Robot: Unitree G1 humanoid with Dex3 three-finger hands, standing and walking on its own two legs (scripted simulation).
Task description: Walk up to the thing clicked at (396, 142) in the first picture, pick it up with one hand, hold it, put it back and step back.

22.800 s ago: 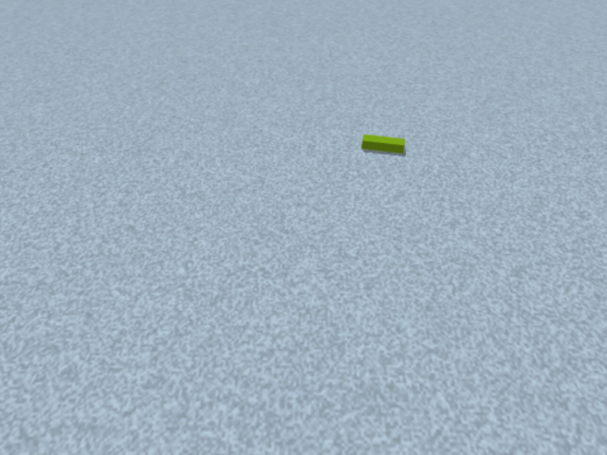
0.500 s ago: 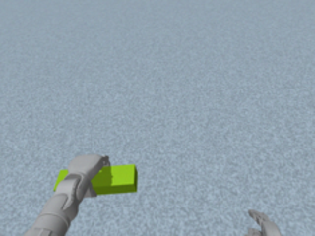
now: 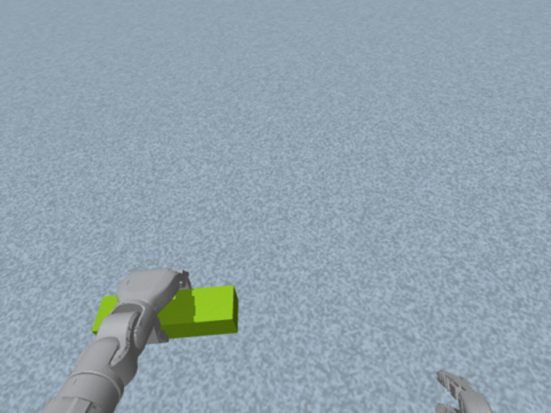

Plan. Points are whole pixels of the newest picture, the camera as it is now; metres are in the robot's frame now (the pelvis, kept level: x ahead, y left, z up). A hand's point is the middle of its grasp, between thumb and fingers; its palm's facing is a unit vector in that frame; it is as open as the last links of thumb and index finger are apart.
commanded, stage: crouch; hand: left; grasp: from above
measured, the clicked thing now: (170, 314) +0.30 +0.21 -0.07
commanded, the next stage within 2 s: lower in 1.90 s
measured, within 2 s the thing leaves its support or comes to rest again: neither
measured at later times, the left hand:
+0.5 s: hand (180, 337) +0.31 +0.23 -0.19, palm faces -0.43 +0.03 -0.90, open 9.3 cm
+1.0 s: hand (205, 357) +0.35 +0.24 -0.44, palm faces -0.45 +0.00 -0.89, open 9.4 cm
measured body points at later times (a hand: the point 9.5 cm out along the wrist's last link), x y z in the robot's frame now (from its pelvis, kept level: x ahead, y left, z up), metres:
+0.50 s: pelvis -0.02 +0.00 -0.08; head +0.07 +0.01 +0.36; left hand +0.33 +0.23 -0.14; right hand +0.08 -0.29 -0.20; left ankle +0.03 +0.12 -0.74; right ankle +0.00 -0.14 -0.74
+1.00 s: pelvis -0.06 +0.00 -0.28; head +0.14 +0.03 +0.12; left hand +0.37 +0.23 -0.39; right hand +0.01 -0.27 -0.41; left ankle +0.02 +0.12 -0.74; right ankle +0.00 -0.14 -0.74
